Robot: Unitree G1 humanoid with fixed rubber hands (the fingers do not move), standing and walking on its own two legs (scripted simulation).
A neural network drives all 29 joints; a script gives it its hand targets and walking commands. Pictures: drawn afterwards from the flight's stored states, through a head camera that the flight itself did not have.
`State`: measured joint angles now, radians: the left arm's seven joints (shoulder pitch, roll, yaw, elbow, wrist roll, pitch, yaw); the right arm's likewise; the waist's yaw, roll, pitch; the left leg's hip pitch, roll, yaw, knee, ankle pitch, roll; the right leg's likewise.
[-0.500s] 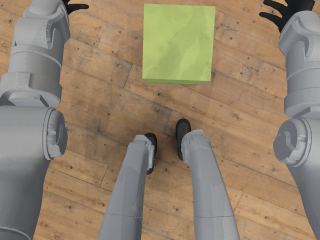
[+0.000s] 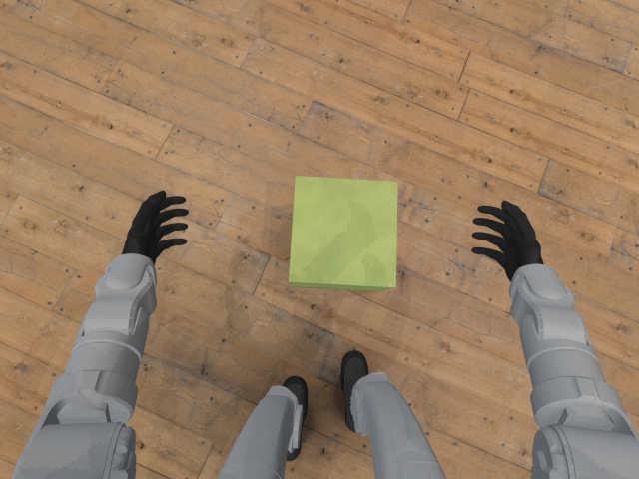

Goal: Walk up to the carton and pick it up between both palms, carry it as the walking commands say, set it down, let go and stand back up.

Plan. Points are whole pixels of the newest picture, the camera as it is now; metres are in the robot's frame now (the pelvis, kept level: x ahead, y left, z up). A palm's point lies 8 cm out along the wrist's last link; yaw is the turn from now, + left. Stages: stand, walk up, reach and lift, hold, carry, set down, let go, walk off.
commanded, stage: let go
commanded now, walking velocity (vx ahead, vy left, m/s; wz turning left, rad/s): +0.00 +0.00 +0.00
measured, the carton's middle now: (340, 239) +0.47 -0.06 -0.61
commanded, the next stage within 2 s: stand in 0.88 s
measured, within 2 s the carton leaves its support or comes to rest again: neither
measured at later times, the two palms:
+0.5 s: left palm (61, 419) +0.18 +0.27 -0.04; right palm (550, 428) +0.18 -0.22 -0.03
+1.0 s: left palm (109, 443) +0.17 +0.21 -0.02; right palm (611, 448) +0.16 -0.28 -0.04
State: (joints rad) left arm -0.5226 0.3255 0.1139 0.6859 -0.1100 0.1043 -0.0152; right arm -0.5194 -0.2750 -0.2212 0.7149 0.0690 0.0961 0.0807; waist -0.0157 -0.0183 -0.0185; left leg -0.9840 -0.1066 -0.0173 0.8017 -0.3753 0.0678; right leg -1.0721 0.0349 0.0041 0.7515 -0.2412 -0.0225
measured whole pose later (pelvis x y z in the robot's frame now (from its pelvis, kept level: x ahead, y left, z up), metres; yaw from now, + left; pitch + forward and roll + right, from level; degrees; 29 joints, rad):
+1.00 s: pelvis +0.01 -0.03 +0.04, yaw -1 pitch -2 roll -1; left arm 0.22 0.26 0.01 0.52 -0.07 0.09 -0.01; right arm 0.19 -0.22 -0.10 0.52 0.06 0.14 0.03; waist -0.02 0.04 0.05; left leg -0.15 -0.04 -0.02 0.55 -0.38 0.05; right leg -0.25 0.09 0.01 0.51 -0.23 -0.07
